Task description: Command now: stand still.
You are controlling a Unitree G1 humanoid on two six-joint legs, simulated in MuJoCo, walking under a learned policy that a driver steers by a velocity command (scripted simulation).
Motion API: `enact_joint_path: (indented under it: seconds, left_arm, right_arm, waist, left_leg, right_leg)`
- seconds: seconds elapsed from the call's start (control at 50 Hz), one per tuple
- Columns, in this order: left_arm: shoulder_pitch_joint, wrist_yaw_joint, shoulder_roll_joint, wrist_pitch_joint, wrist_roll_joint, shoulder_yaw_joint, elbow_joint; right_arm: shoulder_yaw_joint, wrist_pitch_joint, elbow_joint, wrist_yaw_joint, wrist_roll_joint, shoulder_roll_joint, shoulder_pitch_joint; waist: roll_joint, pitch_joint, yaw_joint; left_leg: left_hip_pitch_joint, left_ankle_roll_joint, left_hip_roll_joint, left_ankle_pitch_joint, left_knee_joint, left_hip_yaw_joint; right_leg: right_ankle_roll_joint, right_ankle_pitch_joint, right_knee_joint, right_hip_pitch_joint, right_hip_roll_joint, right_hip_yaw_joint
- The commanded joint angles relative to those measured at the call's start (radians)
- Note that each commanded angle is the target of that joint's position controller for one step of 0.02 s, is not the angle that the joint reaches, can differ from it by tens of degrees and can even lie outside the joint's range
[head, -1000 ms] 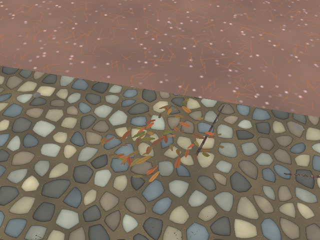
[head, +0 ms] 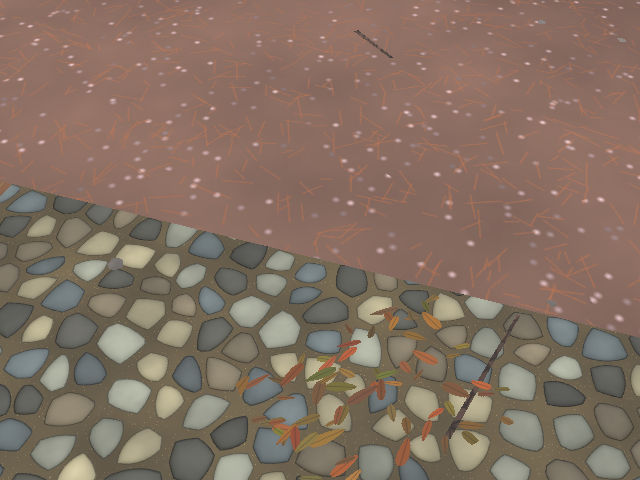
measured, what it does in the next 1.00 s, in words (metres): walks ahead: left foot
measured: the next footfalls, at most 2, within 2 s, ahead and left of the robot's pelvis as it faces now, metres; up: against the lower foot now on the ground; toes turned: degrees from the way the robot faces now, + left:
left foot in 0.98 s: +0.38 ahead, +0.07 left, +0.00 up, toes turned +4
right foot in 1.44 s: +0.49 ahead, -0.11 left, +0.00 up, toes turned -5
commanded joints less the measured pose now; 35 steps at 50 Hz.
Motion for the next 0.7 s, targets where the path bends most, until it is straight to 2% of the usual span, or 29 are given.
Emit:
enact_joint_path:
  seconds: [0.02, 0.3, 0.32, 0.38, 0.42, 0.44, 0.46, 0.48, 0.5, 0.54, 0.56, 0.58, 0.6, 0.62, 0.64, 0.66, 0.7]
  left_arm:
    - [0.069, 0.005, 0.071, -0.002, 0.0, 0.009, 0.004]
    - [0.092, 0.01, 0.042, -0.001, 0.001, -0.002, 0.055]
    - [0.105, 0.008, 0.037, -0.002, 0.003, -0.003, 0.061]
    - [0.115, 0.001, 0.048, 0.003, 0.014, 0.009, 0.049]
    - [0.096, -0.008, 0.03, -0.001, 0.021, 0.007, 0.024]
    - [0.084, -0.012, 0.011, -0.009, 0.025, 0.004, 0.012]
    - [0.076, -0.017, -0.005, -0.018, 0.03, 0.001, 0.0]
    - [0.065, -0.022, 0.0, -0.028, 0.031, 0.004, -0.011]
    - [0.065, -0.028, 0.012, -0.038, 0.027, 0.009, -0.019]
    - [0.136, -0.036, 0.0, -0.053, 0.017, 0.012, -0.007]
    - [0.217, -0.035, -0.013, -0.058, 0.012, 0.013, 0.021]
    - [0.311, -0.026, 0.012, -0.063, 0.014, 0.022, 0.051]
    - [0.42, -0.015, 0.099, -0.069, 0.015, 0.046, 0.071]
    - [0.432, -0.013, 0.146, -0.062, 0.013, 0.064, 0.083]
    - [0.371, -0.013, 0.108, -0.062, 0.015, 0.057, 0.065]
    - [0.322, -0.014, 0.088, -0.068, 0.013, 0.053, 0.045]
    - [0.27, -0.016, 0.068, -0.086, 0.008, 0.047, 0.023]
  right_arm:
    - [-0.014, -0.005, -0.006, -0.004, -0.001, -0.095, 0.035]
    - [-0.005, 0.002, 0.048, -0.005, -0.002, -0.064, 0.084]
    - [-0.004, 0.004, 0.053, -0.004, -0.002, -0.059, 0.096]
    - [-0.029, 0.02, 0.048, 0.001, -0.004, -0.105, 0.116]
    - [-0.038, 0.022, 0.044, 0.008, -0.006, -0.103, 0.157]
    - [-0.043, 0.018, 0.047, 0.011, -0.007, -0.106, 0.191]
    - [-0.051, 0.015, 0.053, 0.012, -0.01, -0.119, 0.222]
    - [-0.058, 0.012, 0.053, 0.014, -0.013, -0.128, 0.235]
    - [-0.063, 0.008, 0.044, 0.016, -0.014, -0.134, 0.217]
    - [-0.067, 0.001, 0.009, 0.02, -0.004, -0.135, 0.121]
    - [-0.067, 0.0, -0.015, 0.023, 0.003, -0.125, 0.051]
    - [-0.063, -0.008, -0.049, 0.027, 0.005, -0.097, -0.02]
    - [-0.044, -0.023, -0.097, 0.034, 0.01, -0.028, -0.088]
    - [-0.047, -0.033, -0.128, 0.038, -0.025, -0.059, -0.117]
    - [-0.053, -0.041, -0.121, 0.046, -0.041, -0.082, -0.105]
    - [-0.051, -0.047, -0.102, 0.056, -0.035, -0.064, -0.059]
    - [-0.054, -0.052, -0.093, 0.073, -0.032, -0.062, -0.033]
  waist:
    - [0.012, -0.005, 0.002]
    - [0.011, 0.031, -0.005]
    - [0.012, 0.012, -0.006]
    - [0.039, 0.07, -0.009]
    - [0.059, 0.147, -0.029]
    - [0.088, 0.151, -0.041]
    - [0.125, 0.129, -0.048]
    - [0.135, 0.105, -0.051]
    - [0.126, 0.092, -0.039]
    - [0.106, 0.083, 0.027]
    - [0.086, 0.092, 0.075]
    - [0.008, 0.101, 0.117]
    - [-0.199, 0.082, 0.157]
    - [-0.206, 0.154, 0.141]
    - [-0.086, 0.18, 0.093]
    - [-0.053, 0.17, 0.055]
    - [-0.046, 0.139, 0.017]
  left_leg:
    - [0.052, 0.024, 0.144, 0.295, -0.047, -0.138]
    - [0.028, 0.018, 0.131, 0.185, -0.071, -0.135]
    - [0.033, 0.02, 0.121, 0.073, -0.082, -0.132]
    - [-0.056, 0.07, 0.1, -0.412, -0.078, -0.163]
    - [-0.086, 0.118, 0.154, -0.587, -0.113, -0.264]
    - [-0.058, 0.146, 0.203, -0.62, -0.148, -0.344]
    - [-0.022, 0.179, 0.261, -0.633, -0.196, -0.43]
    - [-0.02, 0.203, 0.3, -0.625, -0.234, -0.484]
    - [-0.052, 0.21, 0.314, -0.596, -0.249, -0.495]
    - [-0.179, 0.177, 0.273, -0.542, -0.226, -0.407]
    - [-0.295, 0.14, 0.214, -0.516, -0.17, -0.32]
    - [-0.443, 0.098, 0.137, -0.446, -0.022, -0.212]
    - [-0.587, 0.039, 0.0, -0.341, 0.268, -0.028]
    - [-0.682, 0.029, 0.012, -0.298, 0.426, 0.036]
    - [-0.684, 0.031, 0.061, -0.233, 0.518, -0.006]
    - [-0.662, 0.026, 0.077, -0.177, 0.56, -0.014]
    - [-0.627, 0.011, 0.101, -0.088, 0.589, -0.002]
  right_leg:
    - [-0.023, 0.164, -0.049, -0.056, -0.094, 0.08]
    - [-0.026, 0.117, -0.055, -0.088, -0.099, 0.086]
    - [-0.029, 0.042, -0.061, -0.084, -0.09, 0.081]
    - [-0.066, -0.293, 0.02, -0.172, -0.035, 0.056]
    - [-0.083, -0.371, 0.088, -0.292, -0.022, 0.06]
    - [-0.082, -0.319, 0.146, -0.336, -0.008, 0.037]
    - [-0.079, -0.238, 0.211, -0.354, 0.006, -0.001]
    - [-0.079, -0.189, 0.254, -0.34, 0.008, -0.013]
    - [-0.085, -0.175, 0.274, -0.305, -0.002, -0.002]
    - [-0.102, -0.151, 0.174, -0.143, -0.003, 0.0]
    - [-0.112, -0.12, 0.067, 0.005, 0.015, -0.006]
    - [-0.124, -0.148, -0.036, 0.157, -0.035, 0.085]
    - [-0.178, -0.4, -0.224, 0.243, -0.236, 0.42]
    - [-0.226, -0.439, -0.29, 0.217, -0.372, 0.587]
    - [-0.232, -0.399, -0.282, 0.16, -0.363, 0.555]
    - [-0.212, -0.315, -0.286, 0.139, -0.324, 0.486]
    - [-0.184, -0.111, -0.293, 0.131, -0.265, 0.351]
